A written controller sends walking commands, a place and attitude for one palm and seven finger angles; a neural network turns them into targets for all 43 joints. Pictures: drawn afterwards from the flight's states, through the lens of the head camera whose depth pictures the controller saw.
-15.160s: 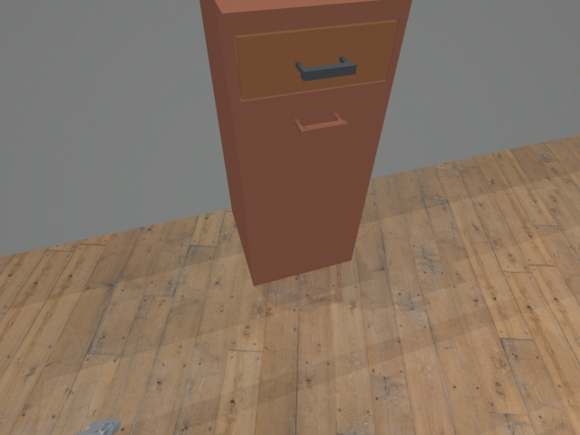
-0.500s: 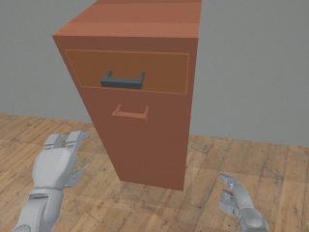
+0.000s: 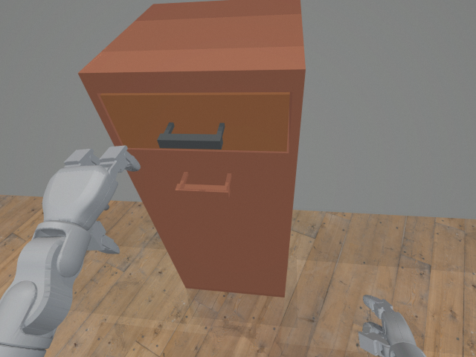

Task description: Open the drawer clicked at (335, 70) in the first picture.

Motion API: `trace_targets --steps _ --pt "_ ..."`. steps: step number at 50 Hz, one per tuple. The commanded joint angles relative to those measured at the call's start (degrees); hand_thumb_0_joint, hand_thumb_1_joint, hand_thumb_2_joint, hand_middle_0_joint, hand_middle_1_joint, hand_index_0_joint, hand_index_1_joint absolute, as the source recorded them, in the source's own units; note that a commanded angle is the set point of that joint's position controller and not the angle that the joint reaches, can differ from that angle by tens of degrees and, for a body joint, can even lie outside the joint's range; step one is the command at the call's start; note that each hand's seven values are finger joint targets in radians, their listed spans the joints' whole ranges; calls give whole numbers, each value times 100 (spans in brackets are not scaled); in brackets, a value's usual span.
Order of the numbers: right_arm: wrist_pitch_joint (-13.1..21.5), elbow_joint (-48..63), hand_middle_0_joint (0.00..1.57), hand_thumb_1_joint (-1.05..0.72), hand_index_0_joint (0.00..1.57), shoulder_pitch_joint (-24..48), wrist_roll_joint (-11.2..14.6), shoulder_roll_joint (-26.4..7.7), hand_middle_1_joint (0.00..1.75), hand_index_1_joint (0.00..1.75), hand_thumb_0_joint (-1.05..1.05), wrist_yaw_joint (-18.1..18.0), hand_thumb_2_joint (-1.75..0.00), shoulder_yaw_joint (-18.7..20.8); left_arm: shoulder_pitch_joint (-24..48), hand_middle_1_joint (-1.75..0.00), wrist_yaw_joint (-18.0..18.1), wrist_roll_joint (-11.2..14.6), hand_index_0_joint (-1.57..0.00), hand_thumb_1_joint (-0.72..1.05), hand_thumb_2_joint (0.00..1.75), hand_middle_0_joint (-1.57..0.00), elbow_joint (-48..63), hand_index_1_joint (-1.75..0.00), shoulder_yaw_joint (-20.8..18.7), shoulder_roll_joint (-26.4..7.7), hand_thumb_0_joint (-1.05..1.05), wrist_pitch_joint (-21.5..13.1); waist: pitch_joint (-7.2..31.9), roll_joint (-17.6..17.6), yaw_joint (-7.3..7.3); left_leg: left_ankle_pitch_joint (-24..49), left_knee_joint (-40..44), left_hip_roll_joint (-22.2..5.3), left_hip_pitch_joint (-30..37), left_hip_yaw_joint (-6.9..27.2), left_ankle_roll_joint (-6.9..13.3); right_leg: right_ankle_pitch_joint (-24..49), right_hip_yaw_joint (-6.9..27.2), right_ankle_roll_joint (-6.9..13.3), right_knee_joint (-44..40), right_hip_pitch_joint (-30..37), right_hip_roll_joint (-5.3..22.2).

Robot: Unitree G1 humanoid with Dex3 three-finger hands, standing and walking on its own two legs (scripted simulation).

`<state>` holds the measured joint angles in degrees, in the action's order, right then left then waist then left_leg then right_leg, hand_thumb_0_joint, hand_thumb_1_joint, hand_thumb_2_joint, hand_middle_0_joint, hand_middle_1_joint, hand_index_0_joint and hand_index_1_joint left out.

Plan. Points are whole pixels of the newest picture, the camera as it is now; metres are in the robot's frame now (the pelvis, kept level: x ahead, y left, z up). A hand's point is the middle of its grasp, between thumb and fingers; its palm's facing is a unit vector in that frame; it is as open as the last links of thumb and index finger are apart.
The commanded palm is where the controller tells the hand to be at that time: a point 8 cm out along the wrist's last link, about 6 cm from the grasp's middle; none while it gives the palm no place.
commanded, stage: raise the hand with hooked fingers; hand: left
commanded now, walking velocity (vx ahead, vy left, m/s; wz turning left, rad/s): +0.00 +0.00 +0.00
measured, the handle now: (193, 134) +0.50 +0.16 +0.12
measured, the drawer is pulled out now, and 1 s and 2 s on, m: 0.00 0.00 0.00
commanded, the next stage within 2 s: move the hooked fingers above the handle in 0.78 s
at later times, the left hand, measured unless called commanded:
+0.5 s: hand (73, 179) +0.29 +0.26 +0.21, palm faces +0.10 -0.05 -0.99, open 13.8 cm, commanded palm +0.24 +0.27 +0.28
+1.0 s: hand (103, 187) +0.28 +0.22 +0.20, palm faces +0.08 -0.03 -1.00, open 13.8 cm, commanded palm +0.25 +0.24 +0.27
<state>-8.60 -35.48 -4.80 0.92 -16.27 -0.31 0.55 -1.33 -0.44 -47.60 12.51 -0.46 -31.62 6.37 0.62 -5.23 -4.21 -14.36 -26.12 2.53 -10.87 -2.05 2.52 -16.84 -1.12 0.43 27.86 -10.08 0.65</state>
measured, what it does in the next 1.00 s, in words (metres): stands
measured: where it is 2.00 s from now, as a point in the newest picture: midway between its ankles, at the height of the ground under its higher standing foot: outside the picture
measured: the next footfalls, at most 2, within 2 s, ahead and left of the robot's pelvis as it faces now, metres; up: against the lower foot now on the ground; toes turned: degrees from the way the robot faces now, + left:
none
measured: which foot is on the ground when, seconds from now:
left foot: down 0.00-1.00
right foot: down 0.00-1.00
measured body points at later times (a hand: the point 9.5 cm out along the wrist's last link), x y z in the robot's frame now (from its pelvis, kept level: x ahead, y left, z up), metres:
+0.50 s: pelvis -0.04 +0.02 +0.00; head -0.04 -0.01 +0.45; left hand +0.27 +0.27 +0.26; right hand +0.17 -0.18 -0.10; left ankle +0.00 +0.09 -0.74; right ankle -0.02 -0.11 -0.74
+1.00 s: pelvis -0.03 -0.01 +0.00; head -0.04 -0.06 +0.45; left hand +0.27 +0.22 +0.25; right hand +0.18 -0.21 -0.10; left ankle +0.00 +0.09 -0.74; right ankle -0.02 -0.11 -0.74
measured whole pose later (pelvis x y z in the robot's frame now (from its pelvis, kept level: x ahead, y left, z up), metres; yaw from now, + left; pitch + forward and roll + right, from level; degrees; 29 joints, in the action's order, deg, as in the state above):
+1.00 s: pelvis -0.03 -0.01 +0.00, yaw +1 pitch -3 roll +1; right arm -5.4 -35.5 -5.9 1.7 -15.7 0.2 -2.5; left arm 16.2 -14.4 -44.8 5.1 1.8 -35.7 3.3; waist -0.6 -6.2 -4.5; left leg -10.2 -24.2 2.5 -11.4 -0.5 2.0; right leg -13.6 -2.8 1.1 26.5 -10.4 0.5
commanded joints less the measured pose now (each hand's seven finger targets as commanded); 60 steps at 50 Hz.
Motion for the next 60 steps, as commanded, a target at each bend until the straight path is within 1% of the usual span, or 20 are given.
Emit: trace_targets --steps 1,2,3,6,7,8,10,13,14,19,22,27,32,38,41,43,47,52,53,60 --pt "303 909 20 -90 20 968 31 -423 30 30 0 -1 -90 51 2165 -120 -31 -39 -30 -50 30 -30 1147 -120 -979 -1566 0 -43 1229 -1 -110 2333 394 -167 622 348 -157 1788 62 139 -354 477 -82" --pt "314 942 20 -90 20 1034 74 -425 30 30 0 23 -90 23 2264 -120 -107 8 -30 -50 30 -30 1014 -120 -1078 -1638 0 33 1190 -48 -131 2315 402 -182 640 369 -163 1748 77 161 -387 482 -127" --pt "288 866 20 -90 20 998 63 -405 30 30 0 36 -90 -19 2490 -120 -200 -12 -30 -50 30 -30 708 -120 -881 -1511 0 117 1020 48 -80 2188 474 -192 540 345 -197 1578 8 156 -413 416 -91" --pt "231 872 20 -90 20 989 104 -469 30 30 0 42 -90 -58 3104 -120 -472 -8 -30 -50 30 -30 235 -120 -791 -1594 0 327 727 204 -65 1677 687 -240 391 389 -238 1108 -51 165 -512 272 -123" --pt "240 915 20 -90 20 1085 150 -477 30 30 0 57 -90 -75 3217 -120 -570 12 -30 -50 30 -30 170 -120 -821 -1618 0 394 736 78 -64 1607 679 -251 415 415 -229 1033 -23 192 -527 249 -160" --pt "241 892 20 -90 20 991 114 -468 30 30 0 66 -90 -97 3476 -120 -692 -34 -30 -50 30 -30 84 -120 -698 -1611 0 426 952 235 -74 1688 692 -231 439 420 -241 1047 -61 192 -481 357 -115" --pt "220 950 20 -90 20 996 122 -502 30 30 0 52 -90 -84 3881 -120 -875 -34 -30 -50 30 -30 184 -120 -647 -1734 0 456 1158 208 -54 1538 708 -243 566 447 -229 929 -37 174 -508 326 -116" --pt "307 995 20 -90 20 998 129 -475 30 30 0 60 -90 -127 4436 -120 -1155 -49 -30 -50 30 -30 197 -120 -478 -1735 0 360 1292 86 -17 1180 742 -243 588 537 -220 649 -42 190 -462 243 -103" --pt "321 987 20 -90 20 917 125 -489 30 30 0 42 -90 -101 4520 -120 -1209 -22 -30 -50 30 -30 141 -120 -564 -1853 0 300 1318 113 -37 1158 766 -255 621 583 -206 638 -39 191 -481 234 -105" --pt "339 1053 20 -90 20 766 130 -512 30 30 0 75 -90 -97 3735 -120 -1492 131 -30 -50 30 -30 -105 -120 -656 -1746 0 105 1092 337 -121 1034 794 -281 466 539 -178 565 -80 178 -484 161 -100" --pt "412 1087 20 -90 20 780 126 -537 30 30 0 107 -90 -88 3839 -120 -1450 209 -30 -50 30 -30 210 -120 -930 -1951 0 -86 1049 282 -133 999 763 -284 412 551 -151 570 -69 170 -473 138 -143" --pt "591 1007 20 -90 20 716 87 -504 30 30 0 102 -90 -29 4271 -120 -1075 238 -30 -50 30 -30 822 -120 -1176 -2135 0 -447 1363 -194 -163 957 780 -273 575 690 -177 545 -34 187 -427 205 -166" --pt "638 812 20 -90 20 635 99 -535 30 30 0 111 -90 21 4127 -120 -785 296 -30 -50 30 -30 335 -120 -1315 -2115 0 -353 1265 -104 -192 968 782 -243 465 617 -229 540 -28 199 -510 198 -156" --pt "544 868 20 -90 20 794 183 -555 30 30 0 122 -90 -36 3797 -120 -1012 241 -30 -50 30 -30 -220 -120 -593 -1547 0 141 963 271 -99 585 782 -188 163 378 -190 269 -23 153 -573 121 -76" --pt "527 965 20 -90 20 845 177 -570 30 30 0 95 -90 -41 3703 -120 -1176 149 -30 -50 30 -30 74 -120 -518 -1601 0 149 1102 423 -68 583 702 -152 199 342 -120 262 31 131 -604 183 -49" --pt "556 1021 20 -90 20 879 151 -541 30 30 0 78 -90 -72 3783 -120 -1246 112 -30 -50 30 -30 415 -120 -592 -1735 0 29 1302 392 -52 627 630 -120 268 317 -73 287 75 118 -607 278 -37" --pt "609 912 20 -90 20 779 99 -542 30 30 0 -12 -90 -80 4113 -120 -1128 179 -30 -50 30 -30 445 -120 -1177 -2263 0 -316 1236 434 -52 822 515 -89 296 329 -34 504 108 95 -679 290 -71" --pt "600 688 20 -90 20 675 130 -532 30 30 0 -67 -90 -62 4406 -120 -869 305 -30 -50 30 -30 -498 -120 -1494 -2430 0 -463 1080 246 -76 1049 445 -57 177 249 -94 759 132 110 -741 322 -48" --pt "597 714 20 -90 20 673 107 -499 30 30 0 -56 -90 -82 4532 -120 -860 325 -30 -50 30 -30 -500 -120 -1214 -2155 0 -453 1135 173 -46 1132 459 -36 171 221 -102 890 105 110 -712 379 9" --pt "453 907 20 -90 20 740 155 -590 30 30 0 23 -90 -27 4110 -120 -1156 135 -30 -50 30 -30 -597 -120 -322 -1441 0 -143 1342 472 44 1282 333 7 102 117 -64 1454 187 73 -571 475 72"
